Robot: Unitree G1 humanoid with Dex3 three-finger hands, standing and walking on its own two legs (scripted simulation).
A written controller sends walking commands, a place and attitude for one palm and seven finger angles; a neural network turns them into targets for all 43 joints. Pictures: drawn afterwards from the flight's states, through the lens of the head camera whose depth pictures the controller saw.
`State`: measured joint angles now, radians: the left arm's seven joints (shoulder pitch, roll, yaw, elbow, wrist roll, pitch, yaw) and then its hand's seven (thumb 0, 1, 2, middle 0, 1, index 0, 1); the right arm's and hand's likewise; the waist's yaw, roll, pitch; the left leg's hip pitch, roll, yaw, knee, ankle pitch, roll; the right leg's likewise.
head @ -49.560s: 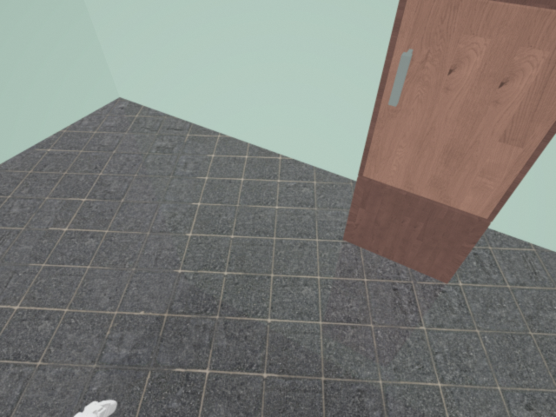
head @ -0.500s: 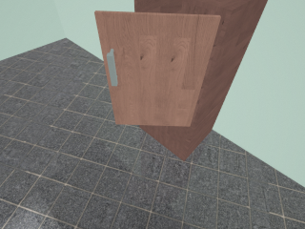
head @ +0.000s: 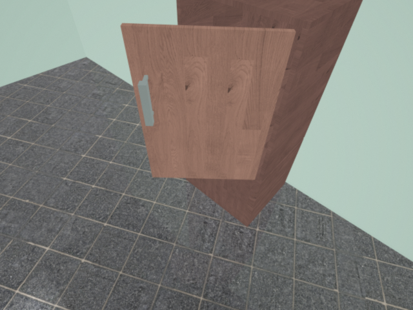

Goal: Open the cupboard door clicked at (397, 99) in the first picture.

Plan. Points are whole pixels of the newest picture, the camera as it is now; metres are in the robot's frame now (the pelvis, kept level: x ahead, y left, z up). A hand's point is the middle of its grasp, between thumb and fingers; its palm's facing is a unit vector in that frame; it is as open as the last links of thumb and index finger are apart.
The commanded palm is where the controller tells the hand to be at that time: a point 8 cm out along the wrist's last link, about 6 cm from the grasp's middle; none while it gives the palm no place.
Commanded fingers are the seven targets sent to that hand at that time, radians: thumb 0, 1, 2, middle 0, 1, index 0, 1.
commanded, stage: shuffle to correct the standing spot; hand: left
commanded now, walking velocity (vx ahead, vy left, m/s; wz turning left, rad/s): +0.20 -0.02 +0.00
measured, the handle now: (147, 100) +0.65 +0.22 +0.05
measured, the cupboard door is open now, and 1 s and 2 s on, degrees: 42 42 42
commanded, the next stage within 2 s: come to a stop and stand still in 0.28 s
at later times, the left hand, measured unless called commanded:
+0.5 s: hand (135, 300) +0.18 +0.17 -0.17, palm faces +0.01 -0.97 -0.23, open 7.2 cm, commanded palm none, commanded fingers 0.00 0.90 0.90 -0.20 -0.30 -0.20 -0.30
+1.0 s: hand out of the picture +0.15 +0.23 -0.19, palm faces +0.12 -0.98 -0.17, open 7.3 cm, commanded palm none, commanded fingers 0.00 0.90 0.90 -0.20 -0.30 -0.20 -0.30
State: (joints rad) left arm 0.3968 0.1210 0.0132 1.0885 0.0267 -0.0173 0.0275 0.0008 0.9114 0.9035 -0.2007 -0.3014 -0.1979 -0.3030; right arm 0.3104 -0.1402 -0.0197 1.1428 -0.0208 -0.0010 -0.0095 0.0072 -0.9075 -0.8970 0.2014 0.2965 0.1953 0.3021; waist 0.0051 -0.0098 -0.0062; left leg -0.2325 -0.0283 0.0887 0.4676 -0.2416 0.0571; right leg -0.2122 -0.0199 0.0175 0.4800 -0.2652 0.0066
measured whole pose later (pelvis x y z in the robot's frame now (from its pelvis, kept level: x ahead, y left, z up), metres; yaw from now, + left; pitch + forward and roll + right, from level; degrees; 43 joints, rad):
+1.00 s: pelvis +0.11 +0.03 -0.01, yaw +3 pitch -1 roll -2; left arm 0.21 0.24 0.07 0.99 0.03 0.06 0.02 0.00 0.92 0.90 -0.20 -0.30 -0.20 -0.30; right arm 0.16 -0.15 -0.03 0.98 -0.04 0.00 -0.02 0.00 -0.91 -0.90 0.20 0.30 0.19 0.30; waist 0.02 -0.08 0.06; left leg -0.30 0.00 0.07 0.57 -0.26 0.07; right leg -0.46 -0.04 0.04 0.97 -0.36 0.02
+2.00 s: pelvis +0.06 +0.04 -0.01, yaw +1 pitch +0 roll -2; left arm 0.35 0.10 -0.01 1.10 0.02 -0.03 0.05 0.00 0.91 0.90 -0.20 -0.30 -0.20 -0.30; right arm 0.26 -0.16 -0.01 1.05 -0.02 -0.02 -0.02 0.03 -0.94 -0.90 0.20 0.30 0.19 0.30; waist 0.01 -0.02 0.04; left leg -0.31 0.03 0.06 0.62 -0.31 0.03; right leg -0.16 -0.04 -0.08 0.52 -0.35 0.03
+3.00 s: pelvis +0.02 -0.01 -0.09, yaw +4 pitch +10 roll -1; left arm 0.35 0.29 0.34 0.22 -0.38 -0.49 -0.43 0.01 0.49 0.73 -0.23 -0.57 -0.23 -0.57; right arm 0.22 -0.31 -0.04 0.55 0.03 -0.27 -0.07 0.01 -0.90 -0.90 0.20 0.30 0.20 0.30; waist 0.04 -0.02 -0.10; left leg -0.86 0.02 -0.05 1.13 -0.45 -0.02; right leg -0.78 0.05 -0.14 1.11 -0.52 -0.09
